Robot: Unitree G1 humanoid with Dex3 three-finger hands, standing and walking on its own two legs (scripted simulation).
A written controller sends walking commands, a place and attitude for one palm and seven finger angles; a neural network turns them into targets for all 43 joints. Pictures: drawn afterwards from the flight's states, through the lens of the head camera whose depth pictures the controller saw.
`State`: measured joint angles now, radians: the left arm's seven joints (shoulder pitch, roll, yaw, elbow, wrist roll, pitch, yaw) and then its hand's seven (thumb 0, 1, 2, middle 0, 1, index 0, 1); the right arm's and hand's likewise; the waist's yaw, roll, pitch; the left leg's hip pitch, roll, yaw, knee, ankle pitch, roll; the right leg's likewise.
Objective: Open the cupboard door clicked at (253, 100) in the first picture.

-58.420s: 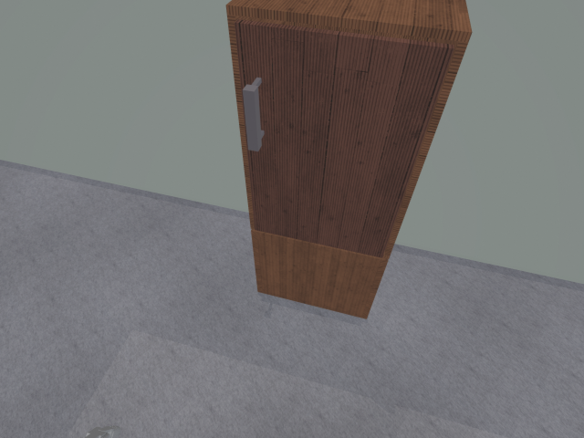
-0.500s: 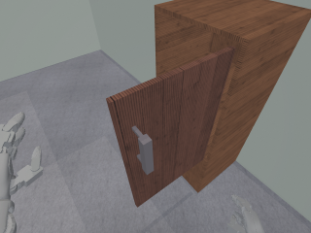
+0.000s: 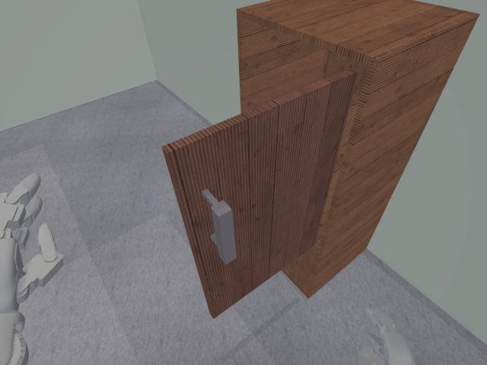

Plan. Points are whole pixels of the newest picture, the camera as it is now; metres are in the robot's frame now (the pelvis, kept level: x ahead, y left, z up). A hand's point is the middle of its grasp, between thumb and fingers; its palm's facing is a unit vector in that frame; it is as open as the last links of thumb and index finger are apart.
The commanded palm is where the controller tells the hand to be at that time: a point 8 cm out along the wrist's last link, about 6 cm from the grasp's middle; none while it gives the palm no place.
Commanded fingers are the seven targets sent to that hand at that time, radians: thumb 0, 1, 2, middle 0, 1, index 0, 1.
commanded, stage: step back with the hand held close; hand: left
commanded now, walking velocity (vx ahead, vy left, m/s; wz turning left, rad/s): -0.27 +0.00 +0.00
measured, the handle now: (218, 226) +0.33 +0.09 +0.06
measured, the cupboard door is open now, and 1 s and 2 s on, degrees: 89 89 89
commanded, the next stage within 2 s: stop stepping back and stand still in 0.98 s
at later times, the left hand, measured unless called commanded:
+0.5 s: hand (6, 308) +0.13 +0.29 +0.15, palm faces +0.38 -0.77 -0.52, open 7.4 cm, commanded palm +0.07 +0.33 +0.17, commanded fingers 0.00 0.90 0.90 -0.20 -0.30 -0.20 -0.30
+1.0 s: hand out of the picture +0.03 +0.30 +0.17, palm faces +0.43 -0.78 -0.45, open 7.4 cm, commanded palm -0.03 +0.33 +0.17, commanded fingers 0.00 0.90 0.90 -0.20 -0.30 -0.20 -0.30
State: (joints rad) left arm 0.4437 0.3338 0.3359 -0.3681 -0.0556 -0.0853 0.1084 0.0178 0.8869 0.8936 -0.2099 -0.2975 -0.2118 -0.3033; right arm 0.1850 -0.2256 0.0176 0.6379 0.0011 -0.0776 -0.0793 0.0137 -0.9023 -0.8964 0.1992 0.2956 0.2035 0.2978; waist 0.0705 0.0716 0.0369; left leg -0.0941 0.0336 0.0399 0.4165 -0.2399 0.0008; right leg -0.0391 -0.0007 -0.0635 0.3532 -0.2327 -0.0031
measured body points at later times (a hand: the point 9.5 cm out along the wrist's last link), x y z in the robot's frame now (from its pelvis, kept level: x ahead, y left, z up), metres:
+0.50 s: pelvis -0.08 +0.03 -0.02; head -0.05 +0.04 +0.43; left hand +0.10 +0.33 +0.18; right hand +0.10 -0.21 -0.09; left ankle +0.00 +0.12 -0.74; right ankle -0.02 -0.11 -0.74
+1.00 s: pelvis -0.18 +0.03 -0.01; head -0.14 +0.06 +0.44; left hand +0.00 +0.34 +0.20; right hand -0.01 -0.18 -0.09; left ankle -0.07 +0.13 -0.74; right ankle -0.23 -0.11 -0.68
